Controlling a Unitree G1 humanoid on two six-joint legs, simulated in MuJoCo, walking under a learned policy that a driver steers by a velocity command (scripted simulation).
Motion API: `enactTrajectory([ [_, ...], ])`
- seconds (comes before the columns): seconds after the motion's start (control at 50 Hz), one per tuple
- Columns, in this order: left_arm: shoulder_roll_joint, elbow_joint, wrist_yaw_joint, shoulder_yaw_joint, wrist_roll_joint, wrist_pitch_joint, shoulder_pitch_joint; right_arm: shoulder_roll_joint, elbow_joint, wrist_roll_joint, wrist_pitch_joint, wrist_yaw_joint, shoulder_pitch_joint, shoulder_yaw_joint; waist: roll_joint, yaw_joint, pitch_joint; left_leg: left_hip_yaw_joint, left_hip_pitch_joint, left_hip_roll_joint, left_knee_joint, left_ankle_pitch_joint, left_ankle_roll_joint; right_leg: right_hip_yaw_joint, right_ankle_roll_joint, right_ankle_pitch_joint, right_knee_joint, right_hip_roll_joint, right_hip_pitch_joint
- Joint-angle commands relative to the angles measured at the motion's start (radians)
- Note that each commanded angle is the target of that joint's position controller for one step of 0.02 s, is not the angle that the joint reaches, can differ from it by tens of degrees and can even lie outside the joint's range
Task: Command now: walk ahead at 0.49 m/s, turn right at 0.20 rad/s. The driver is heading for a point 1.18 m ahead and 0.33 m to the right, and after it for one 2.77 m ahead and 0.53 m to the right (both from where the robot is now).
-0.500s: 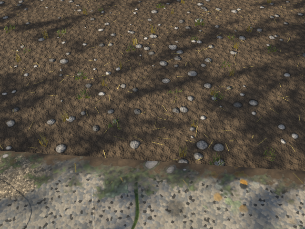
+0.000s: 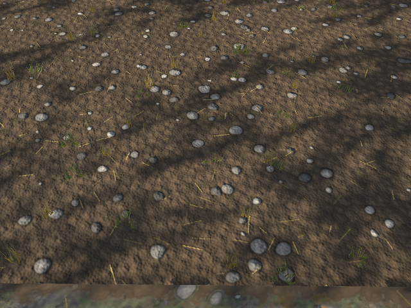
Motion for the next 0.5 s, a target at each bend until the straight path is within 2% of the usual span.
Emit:
enactTrajectory([
  [0.02, 0.039, -0.031, 0.002, 0.013, 0.006, 0.014, 0.061, -0.126, -0.046, -0.004, -0.020, -0.020, -0.036, -0.022, 0.078, 0.047, 0.053, -0.184, -0.077, 0.299, -0.200, 0.087, 0.162, 0.024, 0.018, 0.157, -0.107, -0.050, -0.049],
  [0.12, 0.022, -0.086, -0.020, 0.006, 0.001, 0.007, -0.104, -0.153, -0.026, 0.004, -0.008, -0.036, 0.031, -0.025, 0.074, -0.016, 0.062, -0.080, 0.048, 0.303, -0.186, 0.129, 0.109, -0.004, 0.003, 0.334, -0.379, -0.006, -0.069],
  [0.18, 0.014, -0.127, -0.039, 0.000, -0.002, 0.008, -0.187, -0.161, -0.007, 0.011, 0.004, -0.038, 0.076, -0.027, 0.073, -0.049, 0.094, -0.045, 0.155, 0.336, -0.161, 0.128, 0.098, -0.027, -0.005, 0.303, -0.459, 0.006, -0.107],
  [0.24, 0.017, -0.174, -0.064, -0.002, -0.002, 0.010, -0.234, -0.170, 0.004, 0.018, 0.026, -0.040, 0.097, -0.032, 0.079, -0.057, 0.106, -0.018, 0.256, 0.370, -0.089, 0.186, 0.076, -0.065, -0.031, 0.180, -0.510, 0.023, -0.124],
  [0.26, 0.023, -0.187, -0.071, 0.001, -0.002, 0.009, -0.231, -0.181, -0.001, 0.020, 0.034, -0.041, 0.085, -0.036, 0.087, -0.046, 0.098, -0.004, 0.271, 0.376, -0.049, 0.268, 0.065, -0.088, -0.044, 0.122, -0.520, 0.037, -0.094],
  [0.28, 0.038, -0.194, -0.076, 0.008, -0.002, 0.010, -0.203, -0.198, -0.012, 0.022, 0.040, -0.043, 0.060, -0.040, 0.106, -0.021, 0.071, 0.018, 0.270, 0.373, 0.015, 0.436, 0.051, -0.122, -0.062, 0.067, -0.528, 0.066, -0.019],
  [0.3, 0.062, -0.186, -0.079, 0.023, -0.001, 0.010, -0.129, -0.213, -0.024, 0.022, 0.047, -0.047, 0.036, -0.044, 0.125, 0.025, 0.015, 0.046, 0.258, 0.364, 0.125, 0.632, 0.033, -0.160, -0.081, 0.040, -0.532, 0.110, 0.108],
  [0.32, 0.106, -0.144, -0.077, 0.052, -0.005, 0.010, 0.036, -0.208, -0.037, 0.019, 0.056, -0.051, 0.014, -0.041, 0.110, 0.110, -0.072, 0.090, 0.203, 0.323, 0.330, 0.740, 0.004, -0.184, -0.108, 0.076, -0.575, 0.165, 0.325],
  [0.34, 0.209, -0.105, -0.059, 0.094, -0.004, 0.016, 0.228, -0.190, -0.067, 0.008, 0.049, -0.055, 0.010, -0.031, 0.023, 0.185, -0.176, 0.113, -0.032, 0.268, 0.648, 0.549, -0.046, 0.013, -0.173, 0.090, -0.607, 0.067, 0.641],
  [0.36, 0.321, -0.105, -0.052, 0.112, -0.005, 0.016, 0.258, -0.039, -0.116, -0.018, 0.013, -0.036, 0.102, 0.016, -0.238, 0.092, -0.288, 0.042, -0.480, 0.056, 1.028, -0.302, -0.107, 0.588, -0.358, -0.047, -0.723, -0.190, 0.990],
  [0.38, 0.239, -0.116, -0.049, 0.091, 0.004, 0.013, 0.298, -0.127, -0.126, 0.019, -0.036, -0.022, 0.035, -0.001, -0.176, 0.148, -0.399, -0.171, -0.602, 0.049, 1.159, -0.410, -0.084, 0.783, -0.386, -0.079, -0.854, -0.237, 1.076],
  [0.4, 0.185, -0.118, -0.044, 0.078, 0.012, 0.010, 0.256, -0.178, -0.162, 0.054, -0.059, -0.016, -0.054, -0.017, -0.151, 0.150, -0.260, -0.181, -0.695, 0.104, 1.166, -0.344, -0.058, 0.630, -0.328, 0.014, -0.842, -0.202, 1.004],
  [0.42, 0.150, -0.140, -0.041, 0.067, 0.009, 0.010, 0.175, -0.174, -0.178, 0.044, -0.067, -0.023, -0.095, -0.014, -0.036, 0.114, -0.180, -0.173, -0.661, 0.150, 1.093, -0.258, -0.049, 0.484, -0.288, 0.128, -0.836, -0.157, 0.846],
  [0.44, 0.123, -0.167, -0.042, 0.058, 0.015, 0.011, 0.093, -0.171, -0.176, 0.022, -0.062, -0.034, -0.106, -0.021, 0.044, 0.066, -0.125, -0.163, -0.583, 0.183, 1.005, -0.202, -0.054, 0.380, -0.261, 0.254, -0.847, -0.117, 0.681],
  [0.46, 0.096, -0.187, -0.042, 0.048, 0.023, 0.010, 0.047, -0.173, -0.178, 0.014, -0.045, -0.037, -0.086, -0.030, 0.039, 0.025, -0.105, -0.170, -0.503, 0.208, 0.947, -0.172, -0.059, 0.315, -0.247, 0.308, -0.872, -0.080, 0.580],
  [0.5, 0.104, -0.197, -0.041, 0.049, 0.018, 0.007, 0.040, -0.149, -0.195, 0.007, -0.012, -0.039, -0.070, -0.034, 0.026, -0.005, -0.074, -0.159, -0.444, 0.211, 0.835, -0.158, -0.085, 0.274, -0.256, 0.329, -0.907, -0.051, 0.475],
])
